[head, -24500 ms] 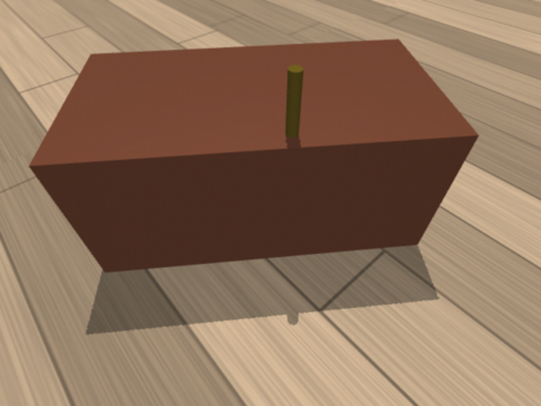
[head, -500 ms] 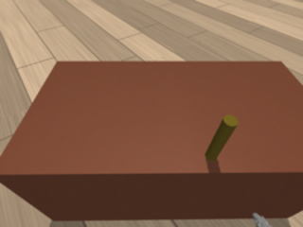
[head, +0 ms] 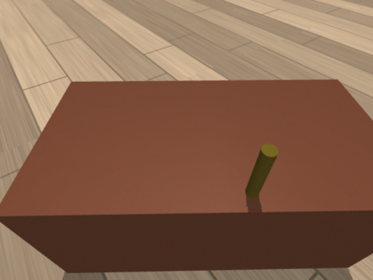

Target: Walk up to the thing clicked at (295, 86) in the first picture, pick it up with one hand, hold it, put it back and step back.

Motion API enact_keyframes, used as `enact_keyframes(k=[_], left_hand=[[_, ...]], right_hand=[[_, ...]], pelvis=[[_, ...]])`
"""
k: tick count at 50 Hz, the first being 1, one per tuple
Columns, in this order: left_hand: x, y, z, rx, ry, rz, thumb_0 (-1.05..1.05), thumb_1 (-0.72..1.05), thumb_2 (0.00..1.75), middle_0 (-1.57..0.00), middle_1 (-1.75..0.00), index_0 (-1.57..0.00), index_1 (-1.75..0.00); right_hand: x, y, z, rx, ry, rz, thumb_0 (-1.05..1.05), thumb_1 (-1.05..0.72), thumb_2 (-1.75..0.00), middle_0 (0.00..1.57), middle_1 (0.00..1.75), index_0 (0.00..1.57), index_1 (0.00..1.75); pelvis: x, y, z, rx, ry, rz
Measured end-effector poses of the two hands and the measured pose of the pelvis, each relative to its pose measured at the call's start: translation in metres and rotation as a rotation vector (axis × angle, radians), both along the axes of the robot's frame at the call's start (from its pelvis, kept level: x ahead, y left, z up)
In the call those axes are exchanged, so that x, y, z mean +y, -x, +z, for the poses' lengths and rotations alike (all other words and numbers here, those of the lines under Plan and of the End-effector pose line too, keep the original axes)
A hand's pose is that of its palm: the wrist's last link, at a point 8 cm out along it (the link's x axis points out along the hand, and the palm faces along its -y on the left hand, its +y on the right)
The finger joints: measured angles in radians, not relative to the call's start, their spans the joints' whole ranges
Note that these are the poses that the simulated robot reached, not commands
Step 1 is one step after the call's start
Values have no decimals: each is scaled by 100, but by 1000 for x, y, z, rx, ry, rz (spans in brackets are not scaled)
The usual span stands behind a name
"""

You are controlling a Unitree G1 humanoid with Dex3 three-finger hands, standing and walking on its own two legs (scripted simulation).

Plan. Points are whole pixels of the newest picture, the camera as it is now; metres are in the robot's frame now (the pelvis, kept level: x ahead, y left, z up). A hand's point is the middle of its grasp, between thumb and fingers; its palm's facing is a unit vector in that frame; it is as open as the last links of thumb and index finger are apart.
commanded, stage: home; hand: right
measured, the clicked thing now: (259, 173) +0.41 -0.21 -0.07
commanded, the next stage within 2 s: stand in 1.24 s
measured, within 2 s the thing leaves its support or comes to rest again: neither
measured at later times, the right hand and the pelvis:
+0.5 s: hand out of the picture +0.06 -0.25 -0.16, palm faces -0.05 +0.93 -0.36, open 17.3 cm; pelvis +0.00 +0.00 +0.00, yaw +0 degrees
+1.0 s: hand out of the picture +0.10 -0.25 -0.15, palm faces -0.05 +0.93 -0.36, open 17.3 cm; pelvis +0.02 +0.00 +0.01, yaw +1 degrees
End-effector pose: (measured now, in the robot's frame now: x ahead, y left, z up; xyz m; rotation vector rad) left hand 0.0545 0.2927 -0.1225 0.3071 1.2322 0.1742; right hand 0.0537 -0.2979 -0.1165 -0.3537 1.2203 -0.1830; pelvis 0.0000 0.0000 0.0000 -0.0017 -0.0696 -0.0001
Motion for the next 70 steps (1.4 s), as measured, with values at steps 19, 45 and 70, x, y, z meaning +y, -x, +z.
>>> enact_keyframes(k=[19,45,70], left_hand=[[6,1,3,23,-12,17,1,90,90,-20,-30,-20,-30],[4,-26,5,12,-4,31,1,90,90,-20,-30,-20,-30],[10,-29,7,1,-8,35,1,90,90,-20,-30,-20,-30]], right_hand=[[-2,6,0,38,0,-18,0,51,-7,6,6,6,6],[1,-37,3,7,0,-1,0,50,-7,6,6,6,6],[5,-35,4,14,-2,-9,0,49,-8,7,7,7,7]], pelvis=[[0,2,3,10,-1,3],[2,-19,5,22,1,9],[5,-20,6,21,0,15]])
